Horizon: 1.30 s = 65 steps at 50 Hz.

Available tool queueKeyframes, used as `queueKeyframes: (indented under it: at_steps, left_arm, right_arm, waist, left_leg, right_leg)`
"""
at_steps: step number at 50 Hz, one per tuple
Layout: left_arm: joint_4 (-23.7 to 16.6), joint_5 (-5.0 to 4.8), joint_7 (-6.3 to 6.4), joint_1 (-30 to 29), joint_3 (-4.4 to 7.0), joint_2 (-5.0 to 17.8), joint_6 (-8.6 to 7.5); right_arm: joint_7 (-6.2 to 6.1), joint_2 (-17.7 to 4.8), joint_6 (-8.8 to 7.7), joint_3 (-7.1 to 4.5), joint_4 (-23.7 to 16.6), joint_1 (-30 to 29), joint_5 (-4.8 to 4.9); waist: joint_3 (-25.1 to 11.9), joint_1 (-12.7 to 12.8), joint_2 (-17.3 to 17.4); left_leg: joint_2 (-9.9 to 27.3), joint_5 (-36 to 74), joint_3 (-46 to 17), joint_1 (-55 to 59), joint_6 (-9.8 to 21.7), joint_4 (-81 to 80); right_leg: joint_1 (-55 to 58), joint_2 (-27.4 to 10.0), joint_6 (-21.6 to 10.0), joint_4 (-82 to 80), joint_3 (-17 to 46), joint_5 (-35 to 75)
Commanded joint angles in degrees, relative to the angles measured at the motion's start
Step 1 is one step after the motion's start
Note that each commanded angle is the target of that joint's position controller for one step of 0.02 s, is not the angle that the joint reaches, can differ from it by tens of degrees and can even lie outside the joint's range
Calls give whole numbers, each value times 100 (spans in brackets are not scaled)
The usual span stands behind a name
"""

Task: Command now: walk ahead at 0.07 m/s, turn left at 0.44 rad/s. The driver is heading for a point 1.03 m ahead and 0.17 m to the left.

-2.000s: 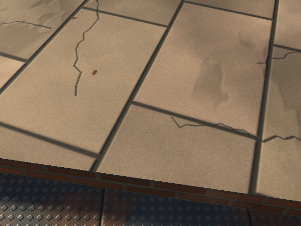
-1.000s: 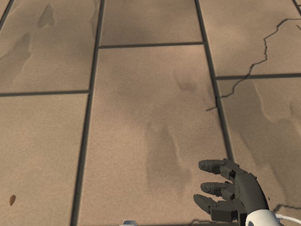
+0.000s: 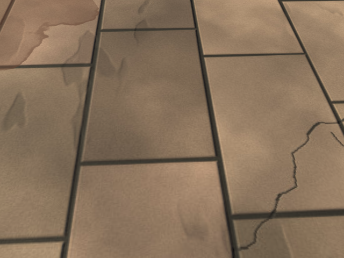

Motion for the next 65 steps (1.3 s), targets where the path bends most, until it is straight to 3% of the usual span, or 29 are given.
queueKeyframes:
  at_steps: [1, 2, 3, 4, 5, 7, 11, 19, 22, 23, 24, 25, 26, 28, 33, 35, 39, 41, 42, 44, 46, 51, 55, 56, 57, 58, 59, 62, 65]
  left_arm:
    - [-268, -81, 107, 62, 246, 818, 40]
    - [-390, 95, 111, 174, 195, 662, 9]
    - [-633, 234, 81, 270, 73, 351, -9]
    - [-630, 162, 11, 2, 86, 506, -2]
    - [-709, 11, -4, -221, 120, 597, 30]
    - [-692, 93, 110, -375, 175, 670, 124]
    - [-758, 66, 165, -246, 146, 456, 173]
    - [-826, 10, 72, -354, 146, 434, 108]
    - [-697, -13, -38, 143, 214, 486, 16]
    - [-678, 65, -39, 311, 293, 740, 15]
    - [-779, 238, -14, 136, 404, 1274, 60]
    - [-863, 419, -42, 71, 402, 1187, 37]
    - [-1038, 377, -1, -292, 328, 935, 5]
    - [-1130, 139, 27, -714, 218, 591, -1]
    - [-1019, 114, 63, -304, 89, 374, 79]
    - [-973, 101, 55, -187, 128, 542, 121]
    - [-855, -36, 0, 102, 152, 681, 181]
    - [-793, 90, -86, 346, 23, 356, 41]
    - [-857, 147, -130, 459, -34, 95, -57]
    - [-1086, 18, -122, -537, 88, 527, -129]
    - [-1144, -61, -130, -604, 165, 591, -158]
    - [-1011, -62, -365, -385, 64, 214, -365]
    - [-566, -82, -346, 821, 190, 409, -301]
    - [-516, -58, -279, 1368, 258, 702, -311]
    - [-558, 0, -271, 1772, 429, 1535, -310]
    - [-569, 66, -283, 1695, 372, 1344, -346]
    - [-612, 49, -266, 1395, 262, 1028, -379]
    - [-711, 94, -249, 807, 121, 739, -364]
    - [-643, 84, -204, 901, 97, 700, -373]
  right_arm:
    - [27, -812, -60, -331, -348, 443, -46]
    - [-66, -1403, -67, -509, -350, 889, -98]
    - [-128, -1793, -46, -578, -456, 1037, -181]
    - [-117, -1353, -53, -470, -525, 1165, -124]
    - [-137, -1208, -66, -436, -629, 795, -89]
    - [-224, -993, 19, -382, -778, 257, 51]
    - [-325, -1057, 144, -418, -908, 162, -56]
    - [-364, -1143, 268, -503, -1069, 229, -13]
    - [-378, -1086, 356, -488, -1122, 128, 83]
    - [-392, -883, 373, -431, -1114, 296, 75]
    - [-372, -603, 344, -367, -1202, 450, 56]
    - [-344, -982, 221, -483, -1300, 195, -23]
    - [-309, -1229, 188, -577, -1155, 293, -21]
    - [-332, -1059, 297, -551, -797, 644, -14]
    - [-337, -464, 301, -266, -939, 185, 23]
    - [-295, -280, 277, -158, -1007, 7, -3]
    - [-239, -491, 231, -231, -797, 392, 42]
    - [-283, -750, 236, -227, -774, 761, -78]
    - [-278, -1132, 259, -342, -628, 802, -85]
    - [-202, -1041, 190, -355, -643, 986, -90]
    - [-247, -1069, 37, -349, -549, 1070, -49]
    - [-214, -998, -79, -338, -590, 781, 99]
    - [-128, -768, -58, -256, -566, 764, 109]
    - [-117, -410, -97, -143, -650, 612, 43]
    - [-152, -220, -223, -85, -960, 666, 60]
    - [-201, -647, -314, -198, -1018, 502, 192]
    - [-196, -860, -355, -261, -998, 361, 256]
    - [-142, -694, -374, -253, -803, 459, 56]
    - [-91, -543, -333, -213, -725, 387, 21]
  waist:
    - [-602, -322, -351]
    - [-996, -376, 612]
    - [-1368, -279, 1655]
    - [-2057, -555, 1026]
    - [-1659, -466, 704]
    - [-1126, -269, 126]
    - [-1023, -86, 546]
    - [-987, -278, 869]
    - [-914, -17, 870]
    - [-934, -46, 513]
    - [-724, -338, -1125]
    - [-533, -149, -1859]
    - [-490, -280, -1301]
    - [-355, -451, -813]
    - [-411, -177, -1071]
    - [-458, -38, -1373]
    - [-325, -131, -1286]
    - [-747, -126, -504]
    - [-779, 106, 777]
    - [94, -543, 1111]
    - [568, -547, 1309]
    - [277, -318, 798]
    - [-105, 259, 408]
    - [-213, 481, -329]
    - [-446, 463, -1945]
    - [-223, 482, -1620]
    - [256, 339, -1175]
    - [429, -8, -741]
    - [320, -30, -660]
  left_leg:
    - [-215, 907, 53, 1007, 367, -1000]
    - [592, 3402, -1125, 2101, 762, -977]
    - [1861, 4828, -3072, 3465, 2107, -996]
    - [1806, 3890, -3278, 3584, 2215, -1203]
    - [1554, 3235, -2784, 3216, 1961, -1260]
    - [1127, 1978, -2269, 2304, 1504, -1457]
    - [644, 1453, -1971, 1511, 1336, -1610]
    - [505, -199, -2713, 1355, 1141, -1663]
    - [260, -419, -2703, 1105, 865, -1402]
    - [-23, -1020, -2388, 603, 592, -923]
    - [-957, -2154, -1249, -510, 235, 393]
    - [-1095, -2774, -956, -927, -50, 1853]
    - [-949, -2417, -1221, -811, -122, 2799]
    - [-927, -1796, -1086, -702, -291, 3454]
    - [-556, -1336, -572, -285, -575, 2189]
    - [-348, -1634, -246, 475, -578, 1001]
    - [-464, -388, 17, 1626, -312, -1419]
    - [277, 570, -873, 3044, 73, -1551]
    - [584, -783, -1195, 2842, 520, -1257]
    - [1060, -3568, -2334, 1944, 1125, -2340]
    - [1388, -3386, -2839, 1881, 1332, -2628]
    - [904, -1789, -1774, 1765, 1081, -2456]
    - [519, -1800, -1227, 595, 787, -1486]
    - [91, -1605, -736, -26, 422, -51]
    - [-488, -2184, -68, -1337, 15, 1953]
    - [-304, -2451, -542, -2027, 17, 3054]
    - [2, -1908, -607, -2401, 134, 3441]
    - [383, -645, -499, -1938, 155, 3008]
    - [355, 122, -254, -1690, -27, 2478]
  right_leg:
    - [233, -1286, -446, 990, 466, 3212]
    - [-639, -746, -27, 2390, 132, 1999]
    - [-2642, 278, 443, 4236, 299, -1971]
    - [-2827, 160, 398, 4850, 1401, -2181]
    - [-3079, 13, 361, 5040, 1498, -1776]
    - [-3048, -209, 430, 4558, 1499, -1067]
    - [-2392, 3, 546, 3514, 1335, -566]
    - [-1609, 180, 464, 1762, 1453, -289]
    - [-663, 147, 211, 234, 1250, 381]
    - [-47, -502, -19, -144, 1669, 498]
    - [303, -1791, -708, -471, 3112, 1086]
    - [-287, -2506, -1489, -835, 4213, 1620]
    - [-426, -2297, -1464, -744, 3834, 1656]
    - [-466, -1572, -943, -486, 2763, 1779]
    - [-17, -1145, -945, -386, 2007, 1923]
    - [-98, -1125, -969, -343, 1946, 1902]
    - [-265, -1206, -916, -10, 2124, 2255]
    - [-1124, -872, -258, 333, 1811, 608]
    - [-1550, -121, 67, 755, 917, -508]
    - [-2075, 31, 259, 1803, 648, -773]
    - [-2672, -214, 102, 2668, 976, -1219]
    - [-1759, -240, -173, 1597, 778, -533]
    - [638, 36, -92, 607, 609, 405]
    - [1262, -775, -341, 51, 1769, -137]
    - [1876, -2157, -1201, -861, 4254, -1279]
    - [1543, -2489, -1697, -1402, 5416, -2578]
    - [1296, -2355, -1557, -1387, 4947, -2741]
    - [546, -1596, -1096, -1488, 3314, -1036]
    - [400, -1295, -1070, -1656, 2405, 362]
